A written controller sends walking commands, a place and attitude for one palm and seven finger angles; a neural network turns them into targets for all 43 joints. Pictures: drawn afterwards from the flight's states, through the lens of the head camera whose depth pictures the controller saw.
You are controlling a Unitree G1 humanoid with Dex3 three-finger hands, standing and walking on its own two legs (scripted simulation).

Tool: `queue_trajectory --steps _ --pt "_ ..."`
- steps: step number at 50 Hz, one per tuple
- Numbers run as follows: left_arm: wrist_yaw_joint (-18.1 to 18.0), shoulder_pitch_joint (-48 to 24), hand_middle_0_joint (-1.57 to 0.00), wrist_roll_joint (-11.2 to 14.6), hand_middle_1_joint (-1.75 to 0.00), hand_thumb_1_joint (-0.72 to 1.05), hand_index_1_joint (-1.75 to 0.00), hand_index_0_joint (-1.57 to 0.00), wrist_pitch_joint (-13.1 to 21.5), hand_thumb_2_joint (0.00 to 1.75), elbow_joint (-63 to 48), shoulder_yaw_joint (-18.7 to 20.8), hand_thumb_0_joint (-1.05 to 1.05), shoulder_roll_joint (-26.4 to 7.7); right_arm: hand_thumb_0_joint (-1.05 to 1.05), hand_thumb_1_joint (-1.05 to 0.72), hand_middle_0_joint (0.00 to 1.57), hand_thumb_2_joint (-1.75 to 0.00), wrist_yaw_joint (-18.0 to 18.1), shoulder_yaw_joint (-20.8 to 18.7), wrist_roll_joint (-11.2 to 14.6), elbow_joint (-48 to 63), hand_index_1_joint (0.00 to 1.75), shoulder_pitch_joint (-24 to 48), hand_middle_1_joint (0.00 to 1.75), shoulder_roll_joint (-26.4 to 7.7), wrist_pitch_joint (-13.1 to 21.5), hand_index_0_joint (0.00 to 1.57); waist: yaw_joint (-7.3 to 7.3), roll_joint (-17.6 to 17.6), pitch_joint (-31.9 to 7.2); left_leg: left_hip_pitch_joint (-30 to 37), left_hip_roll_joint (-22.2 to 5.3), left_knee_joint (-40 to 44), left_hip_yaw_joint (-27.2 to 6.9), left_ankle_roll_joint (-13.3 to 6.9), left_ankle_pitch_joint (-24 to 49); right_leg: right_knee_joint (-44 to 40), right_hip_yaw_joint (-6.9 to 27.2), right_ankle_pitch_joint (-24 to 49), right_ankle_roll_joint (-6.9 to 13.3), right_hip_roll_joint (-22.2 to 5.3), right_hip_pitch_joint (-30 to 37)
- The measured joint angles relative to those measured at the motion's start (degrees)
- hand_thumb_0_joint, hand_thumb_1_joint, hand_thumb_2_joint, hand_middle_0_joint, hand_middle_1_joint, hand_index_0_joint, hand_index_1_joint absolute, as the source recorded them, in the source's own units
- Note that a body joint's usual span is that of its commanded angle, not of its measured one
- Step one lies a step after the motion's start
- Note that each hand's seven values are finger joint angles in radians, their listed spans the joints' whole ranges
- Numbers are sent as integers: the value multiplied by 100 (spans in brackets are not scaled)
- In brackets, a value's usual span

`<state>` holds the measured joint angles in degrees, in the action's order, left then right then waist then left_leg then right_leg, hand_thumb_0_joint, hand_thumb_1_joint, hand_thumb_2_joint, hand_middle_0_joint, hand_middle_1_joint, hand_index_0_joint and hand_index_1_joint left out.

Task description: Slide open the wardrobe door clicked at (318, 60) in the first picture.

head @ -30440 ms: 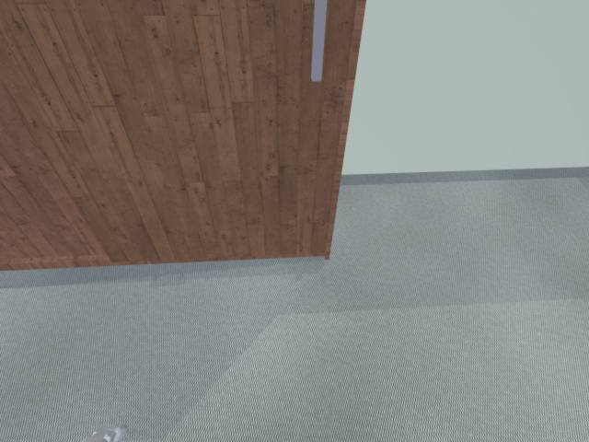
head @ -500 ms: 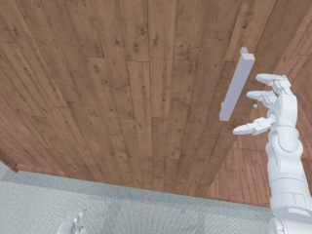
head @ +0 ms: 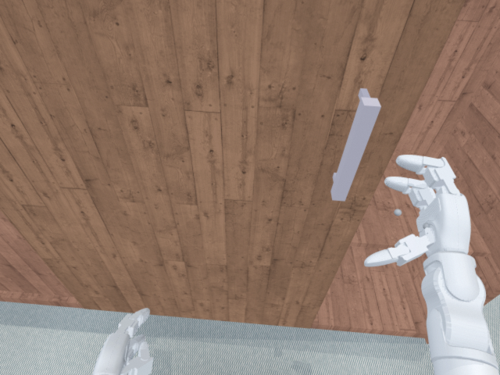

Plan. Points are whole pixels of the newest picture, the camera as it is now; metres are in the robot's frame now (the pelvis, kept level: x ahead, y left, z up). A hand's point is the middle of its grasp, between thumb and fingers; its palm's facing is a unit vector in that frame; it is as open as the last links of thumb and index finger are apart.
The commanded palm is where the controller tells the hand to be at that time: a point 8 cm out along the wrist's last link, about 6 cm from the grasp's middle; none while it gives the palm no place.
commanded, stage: slip the hand off the handle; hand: right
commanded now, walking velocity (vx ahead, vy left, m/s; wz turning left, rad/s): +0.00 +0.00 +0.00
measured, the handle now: (350, 148) +0.44 -0.15 +0.17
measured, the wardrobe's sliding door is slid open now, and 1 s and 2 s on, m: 0.46 0.46 0.46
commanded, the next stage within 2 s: draw the hand back to the body in 0.24 s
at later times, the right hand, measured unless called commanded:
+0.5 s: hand (415, 255) +0.25 -0.20 +0.15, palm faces +0.05 +1.00 -0.06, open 14.7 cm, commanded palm +0.21 -0.24 +0.16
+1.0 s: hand (475, 292) +0.19 -0.23 +0.17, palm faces +0.33 +0.92 -0.22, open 14.0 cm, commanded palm +0.15 -0.27 +0.17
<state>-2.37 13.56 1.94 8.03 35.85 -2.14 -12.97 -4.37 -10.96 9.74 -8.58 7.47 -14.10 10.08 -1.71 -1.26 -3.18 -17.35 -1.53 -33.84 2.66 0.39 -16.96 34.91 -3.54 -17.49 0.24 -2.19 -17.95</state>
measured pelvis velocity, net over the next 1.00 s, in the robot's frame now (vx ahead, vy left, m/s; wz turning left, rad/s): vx -0.02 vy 0.01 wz -0.03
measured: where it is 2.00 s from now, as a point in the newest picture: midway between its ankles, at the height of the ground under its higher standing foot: outside the picture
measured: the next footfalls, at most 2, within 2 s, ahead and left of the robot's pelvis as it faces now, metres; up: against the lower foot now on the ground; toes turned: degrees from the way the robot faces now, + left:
none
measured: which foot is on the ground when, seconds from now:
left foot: down 0.00-1.00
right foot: down 0.00-1.00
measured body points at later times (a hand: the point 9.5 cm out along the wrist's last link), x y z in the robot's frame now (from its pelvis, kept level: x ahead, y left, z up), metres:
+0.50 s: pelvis -0.01 +0.02 +0.00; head -0.04 +0.04 +0.45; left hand +0.19 +0.24 -0.07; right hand +0.24 -0.25 +0.16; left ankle +0.01 +0.12 -0.73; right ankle +0.01 -0.11 -0.73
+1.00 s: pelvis -0.02 +0.01 +0.01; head -0.07 +0.02 +0.46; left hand +0.18 +0.22 -0.05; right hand +0.17 -0.28 +0.18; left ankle +0.01 +0.12 -0.73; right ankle +0.01 -0.11 -0.73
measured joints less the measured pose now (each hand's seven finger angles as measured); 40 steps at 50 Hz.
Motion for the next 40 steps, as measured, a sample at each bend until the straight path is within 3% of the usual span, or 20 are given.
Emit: queue_trajectory --steps 8,19,20,24,26,32,40 --pt "-72 -205 -20 2 -30 91 -30 -21 46 90 -63 -93 2 14 -2 56 25 -19 -138 44 131 627 115 -570 115 -18 -353 26 -143 -39 11 193 9 32 132 -55 -21 -45 133 39 -56 -4 147" --pt "-163 -142 -20 -4 -30 91 -30 -21 215 90 4 -110 2 -47 -2 56 25 -19 -339 -23 308 1149 115 -1145 115 -84 -285 26 -184 -73 80 294 49 17 240 -125 -25 -36 247 82 -125 -41 213" --pt "-187 -124 -20 22 -30 91 -30 -21 229 90 32 -124 2 -61 -2 56 25 -19 -435 -37 376 1114 115 -1113 115 -106 -383 26 -190 -76 86 310 52 27 248 -130 -20 -47 255 91 -127 -42 227" --pt "-338 -49 -20 137 -30 91 -30 -21 252 90 68 -201 2 -125 -2 56 25 -19 -990 -161 646 1081 115 -1015 115 -368 -1403 26 -173 -126 73 504 71 199 255 -139 55 -210 259 163 -125 -50 418" --pt "-361 -37 -20 148 -30 91 -30 -21 323 90 50 -202 2 -140 -2 56 25 -20 -1092 -293 774 1155 115 -1068 115 -465 -1670 26 -134 -161 45 575 80 270 237 -139 93 -284 239 193 -133 -56 500" --pt "-264 40 -20 163 -30 91 -30 -21 526 90 -47 -142 2 -175 -2 55 25 -20 -1130 -654 987 1615 115 -1490 115 -421 -1671 26 -129 -183 -61 653 86 330 181 -127 132 -364 181 223 -132 -60 609" --pt "-316 20 -20 165 -30 91 -30 -21 626 90 -34 -137 2 -209 -2 55 25 -20 -1055 -467 852 2085 115 -1895 115 -320 -1862 26 -228 -167 49 766 54 363 234 -100 179 -330 238 256 -95 -25 662"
